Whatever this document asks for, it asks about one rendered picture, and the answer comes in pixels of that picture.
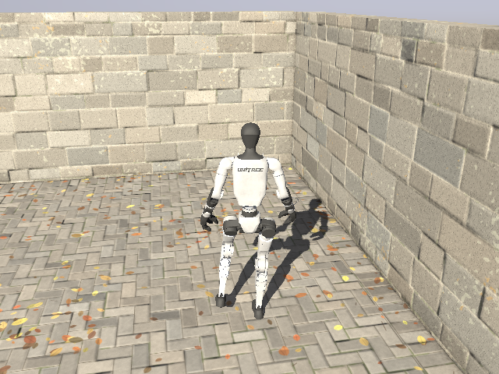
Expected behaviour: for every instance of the right robot shin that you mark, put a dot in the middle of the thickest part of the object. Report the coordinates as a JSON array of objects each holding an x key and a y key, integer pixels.
[{"x": 260, "y": 285}]

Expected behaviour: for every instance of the robot right forearm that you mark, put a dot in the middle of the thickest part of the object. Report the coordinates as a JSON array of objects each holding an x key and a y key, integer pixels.
[{"x": 288, "y": 204}]

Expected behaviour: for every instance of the left robot upper arm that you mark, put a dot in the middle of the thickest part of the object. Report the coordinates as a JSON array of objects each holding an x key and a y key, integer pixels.
[{"x": 220, "y": 178}]

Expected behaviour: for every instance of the right robot hand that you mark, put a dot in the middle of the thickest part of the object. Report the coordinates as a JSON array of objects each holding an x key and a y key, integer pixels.
[{"x": 292, "y": 216}]

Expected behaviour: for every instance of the robot left thigh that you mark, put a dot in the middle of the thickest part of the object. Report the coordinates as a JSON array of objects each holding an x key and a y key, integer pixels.
[{"x": 230, "y": 228}]

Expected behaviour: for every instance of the right robot upper arm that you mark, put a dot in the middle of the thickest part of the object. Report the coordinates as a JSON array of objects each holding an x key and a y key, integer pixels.
[{"x": 279, "y": 177}]

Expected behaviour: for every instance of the left robot hand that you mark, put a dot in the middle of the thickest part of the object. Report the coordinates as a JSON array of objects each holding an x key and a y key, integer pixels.
[{"x": 210, "y": 220}]

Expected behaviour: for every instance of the robot left forearm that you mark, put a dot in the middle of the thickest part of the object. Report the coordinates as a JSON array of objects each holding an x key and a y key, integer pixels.
[{"x": 210, "y": 205}]

